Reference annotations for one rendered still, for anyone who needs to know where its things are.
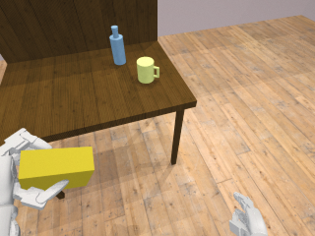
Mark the sponge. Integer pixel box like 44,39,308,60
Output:
18,147,95,191

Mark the right robot hand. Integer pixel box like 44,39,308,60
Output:
229,192,268,236

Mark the left robot forearm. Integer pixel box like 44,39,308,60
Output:
0,204,21,236

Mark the table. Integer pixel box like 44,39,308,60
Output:
0,0,198,200

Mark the left robot hand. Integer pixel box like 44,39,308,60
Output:
0,128,69,210

